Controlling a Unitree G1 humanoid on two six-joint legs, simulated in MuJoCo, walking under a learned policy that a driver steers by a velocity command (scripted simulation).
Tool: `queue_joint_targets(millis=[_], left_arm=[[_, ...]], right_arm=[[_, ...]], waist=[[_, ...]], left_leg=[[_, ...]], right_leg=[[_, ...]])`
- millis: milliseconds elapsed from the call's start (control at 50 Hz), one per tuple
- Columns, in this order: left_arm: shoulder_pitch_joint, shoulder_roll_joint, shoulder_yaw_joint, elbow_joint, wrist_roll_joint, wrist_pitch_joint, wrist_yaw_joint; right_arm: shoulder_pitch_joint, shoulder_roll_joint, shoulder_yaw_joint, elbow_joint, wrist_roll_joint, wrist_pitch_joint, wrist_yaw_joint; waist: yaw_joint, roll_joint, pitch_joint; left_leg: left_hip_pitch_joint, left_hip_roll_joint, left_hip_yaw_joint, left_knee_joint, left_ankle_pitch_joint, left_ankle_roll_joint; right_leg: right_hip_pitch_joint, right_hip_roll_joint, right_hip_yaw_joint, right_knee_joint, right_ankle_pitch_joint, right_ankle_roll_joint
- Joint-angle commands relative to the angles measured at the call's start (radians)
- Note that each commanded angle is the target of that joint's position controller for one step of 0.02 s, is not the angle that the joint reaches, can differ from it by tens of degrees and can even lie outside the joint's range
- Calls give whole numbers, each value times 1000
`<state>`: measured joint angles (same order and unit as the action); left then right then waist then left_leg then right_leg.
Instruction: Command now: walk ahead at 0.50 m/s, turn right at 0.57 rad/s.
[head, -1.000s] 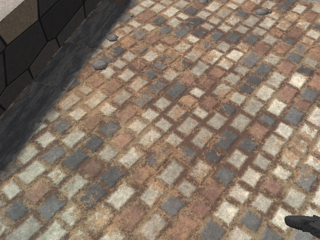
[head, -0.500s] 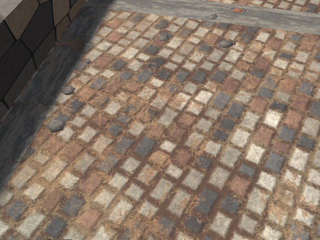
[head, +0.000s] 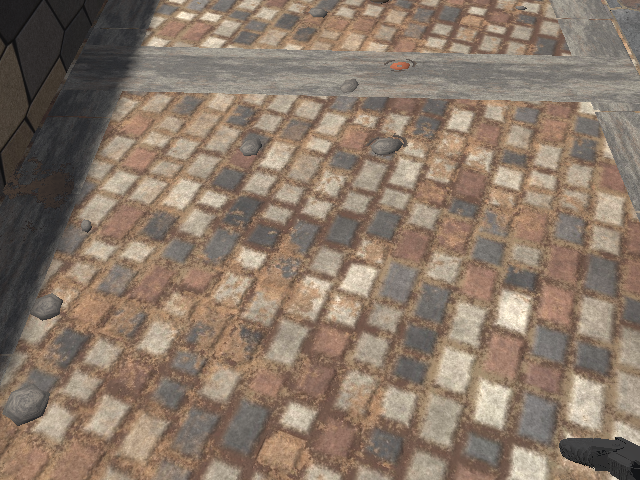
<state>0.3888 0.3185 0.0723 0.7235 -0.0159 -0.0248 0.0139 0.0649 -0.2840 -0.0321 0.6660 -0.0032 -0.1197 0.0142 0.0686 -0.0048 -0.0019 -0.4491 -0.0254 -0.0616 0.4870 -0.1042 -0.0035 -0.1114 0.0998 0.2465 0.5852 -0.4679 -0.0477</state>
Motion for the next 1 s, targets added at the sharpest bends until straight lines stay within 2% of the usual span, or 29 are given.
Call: queue_joint_targets(millis=[20, 40, 60, 80, 100, 140, 200, 260, 320, 400, 440, 460, 480, 500, 520, 540, 560, 580, 600, 640, 680, 760, 820, 840, 860, 880, 900, 920, 1000], left_arm=[[99, 6, -18, -117, -20, -26, -3], [48, 111, 5, -90, -28, -23, 2], [-53, 142, 16, -106, -18, -17, 2], [-92, 128, 17, -112, -7, -11, 1], [-111, 108, 17, -122, 0, -11, -3], [-96, 62, 9, -119, -9, -10, -12], [-142, 24, -4, -134, 0, -10, -15], [-214, 7, -18, -148, 7, -23, -26], [-316, -7, -28, -168, 4, -39, -42], [-400, 13, -23, -203, -4, -46, -56], [-331, 43, -7, -187, 11, -53, -58], [-212, 73, 12, -147, 22, -54, -54], [-104, 126, 30, -118, 32, -52, -42], [-4, 210, 40, -113, 58, -38, -26], [5, 183, 30, -108, 43, -26, -29], [-36, 131, 17, -110, 29, -18, -35], [-114, 98, 5, -108, 19, -20, -36], [-171, 67, -5, -102, 18, -26, -39], [-223, 46, -10, -99, 20, -30, -41], [-278, 42, -9, -83, 42, -40, -45], [-312, 44, -9, -63, 47, -44, -40], [-282, 61, -6, -7, 41, -27, -25], [-292, 35, -21, 23, 28, -15, -24], [-260, 8, -31, 43, 29, -15, -25], [-212, -4, -36, 57, 42, -16, -26], [-136, -6, -33, 70, 41, -13, -23], [-178, 12, -33, 78, 44, -5, -14], [-208, 27, -28, 77, 38, 3, -7], [-199, 28, -25, 112, 34, 17, 6]], right_arm=[[345, -284, -96, 25, -4, 5, -5], [297, -190, -76, 1, 8, 7, -3], [253, -148, -63, -5, 6, 13, -8], [212, -124, -52, -8, -2, 15, -8], [191, -104, -46, 5, -8, 16, -8], [189, -86, -41, 25, -10, 10, -7], [210, -118, -51, 61, 0, 1, -3], [213, -146, -56, 85, 9, 9, -3], [253, -167, -57, 117, 21, 21, -5], [312, -187, -59, 164, 31, 44, -6], [297, -201, -62, 174, 32, 59, -13], [284, -196, -58, 172, 33, 62, -18], [289, -167, -46, 160, 19, 56, -21], [356, -78, -12, 132, -23, 42, -14], [453, -69, 0, 170, -5, 37, -7], [389, -167, -31, 176, 23, 43, -5], [296, -156, -29, 148, 35, 50, -8], [266, -135, -26, 151, 22, 61, -17], [270, -123, -29, 156, 11, 79, -27], [317, -77, -21, 176, 3, 107, -38], [308, -60, -17, 176, -4, 116, -46], [213, -78, -20, 162, -5, 129, -47], [183, -78, -23, 160, -16, 131, -44], [168, -90, -24, 152, -27, 129, -45], [153, -136, -30, 138, -26, 126, -50], [104, -188, -44, 145, -11, 128, -54], [87, -122, -34, 147, -6, 127, -46], [83, -83, -22, 154, -13, 121, -42], [97, -80, -18, 193, -5, 98, -37]], waist=[[-111, 391, -316], [-139, 212, -193], [-152, 129, -88], [-136, 75, -28], [-119, 86, 3], [-95, 126, 13], [-91, 97, 29], [-103, 73, 30], [-140, 71, 47], [-148, 87, 73], [-90, 102, 18], [-26, 90, -60], [19, 60, -151], [10, -166, -311], [-3, -268, -478], [13, -140, -390], [-11, -113, -240], [-41, -52, -159], [-79, -50, -124], [-128, -87, -114], [-142, -108, -113], [-99, -108, -109], [-113, -81, -53], [-111, -53, -29], [-77, 21, -17], [-7, 156, -6], [-45, 145, 5], [-54, 124, 17], [-64, 84, -18]], left_leg=[[795, 463, -747, -157, -363, 260], [696, 429, -714, -208, -529, 227], [585, 387, -547, -208, -445, 186], [479, 342, -416, -223, -289, 172], [411, 304, -339, -241, -195, 172], [341, 254, -224, -284, -99, 172], [335, 265, -148, -325, 26, 214], [357, 256, -68, -340, 122, 217], [354, 235, 1, -336, 148, 195], [437, 276, 1, -289, 241, 171], [474, 259, 31, -158, 506, 131], [447, 219, 64, -23, 625, 101], [331, 166, 98, 149, 512, 54], [6, 56, 126, 512, -67, -15], [-110, -15, 2, 741, -577, -45], [-139, 42, -49, 800, -549, -43], [-192, 78, -11, 771, -499, -40], [-174, 109, 1, 704, -438, -47], [-101, 134, -3, 631, -387, -53], [66, 125, 16, 537, -301, -73], [138, 117, 24, 396, -249, -79], [204, 107, 23, 215, -108, -61], [300, 89, 36, 35, -28, -23], [332, 112, 6, -42, 45, -8], [352, 177, -58, -74, 156, 17], [281, 187, -66, -69, 15, 59], [186, 154, -57, -103, -150, 57], [157, 135, -45, -114, -181, 37], [231, 110, -11, -66, 29, 9]], right_leg=[[-604, -8, -78, 592, -153, 12], [-680, -79, -51, 692, -72, 26], [-691, -108, -85, 707, 16, 32], [-657, -139, -101, 683, 81, 40], [-630, -163, -100, 634, 126, 42], [-562, -180, -121, 578, 157, 43], [-588, -182, -134, 453, 201, 52], [-579, -194, -168, 268, 338, 57], [-510, -180, -222, 101, 451, 54], [-472, -150, -241, -16, 416, 21], [-338, -106, -267, -85, 412, -14], [-158, -75, -289, -136, 500, -41], [65, -140, -237, -117, 722, -72], [441, -416, 72, -17, 1115, -200], [519, -556, 322, -95, 1124, -328], [392, -493, 216, -128, 1040, -290], [268, -435, 93, -150, 1005, -250], [136, -386, 24, -190, 970, -222], [21, -355, -27, -231, 924, -201], [-146, -322, -104, -284, 929, -202], [-202, -301, -156, -295, 917, -202], [-201, -305, -139, -321, 608, -185], [-253, -265, -123, -308, 245, -128], [-268, -231, -128, -287, 168, -80], [-279, -176, -154, -234, 92, -31], [-252, -112, -214, -229, 91, 4], [-162, -102, -242, -204, 144, 26], [-135, -107, -241, -192, 183, 26], [-102, -128, -225, -184, 315, 15]])
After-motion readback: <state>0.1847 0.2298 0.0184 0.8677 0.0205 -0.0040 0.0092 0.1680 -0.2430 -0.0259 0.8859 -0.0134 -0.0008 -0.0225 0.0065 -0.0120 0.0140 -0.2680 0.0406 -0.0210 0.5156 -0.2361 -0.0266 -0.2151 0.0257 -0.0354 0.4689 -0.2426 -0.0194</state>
